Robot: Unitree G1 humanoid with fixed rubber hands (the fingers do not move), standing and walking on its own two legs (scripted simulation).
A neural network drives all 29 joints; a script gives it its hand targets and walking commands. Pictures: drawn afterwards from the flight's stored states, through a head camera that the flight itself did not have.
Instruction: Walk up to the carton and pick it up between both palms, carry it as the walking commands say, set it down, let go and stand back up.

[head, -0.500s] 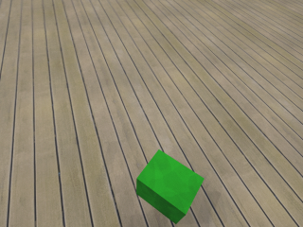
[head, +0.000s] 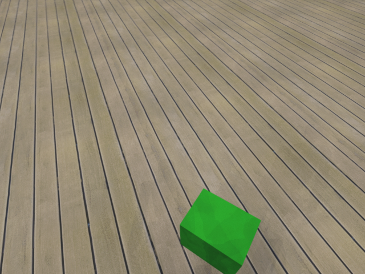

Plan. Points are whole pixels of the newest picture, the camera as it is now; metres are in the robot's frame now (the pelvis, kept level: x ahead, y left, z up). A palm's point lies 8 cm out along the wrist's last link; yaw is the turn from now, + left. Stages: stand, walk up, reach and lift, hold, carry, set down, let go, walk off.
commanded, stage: walk up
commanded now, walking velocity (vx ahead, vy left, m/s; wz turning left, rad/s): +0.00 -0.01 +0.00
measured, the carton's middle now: (217, 233) +0.44 -0.14 -0.64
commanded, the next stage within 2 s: none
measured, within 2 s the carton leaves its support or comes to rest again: neither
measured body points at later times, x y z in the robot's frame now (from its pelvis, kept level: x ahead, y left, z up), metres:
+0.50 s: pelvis +0.02 -0.04 +0.00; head +0.04 -0.05 +0.45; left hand -0.03 +0.16 -0.16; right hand +0.03 -0.25 -0.17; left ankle +0.05 +0.04 -0.75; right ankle -0.08 -0.11 -0.75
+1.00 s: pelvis +0.01 -0.07 -0.01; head +0.04 -0.09 +0.44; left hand -0.05 +0.14 -0.16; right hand +0.02 -0.30 -0.17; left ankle +0.05 +0.04 -0.75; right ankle -0.08 -0.11 -0.75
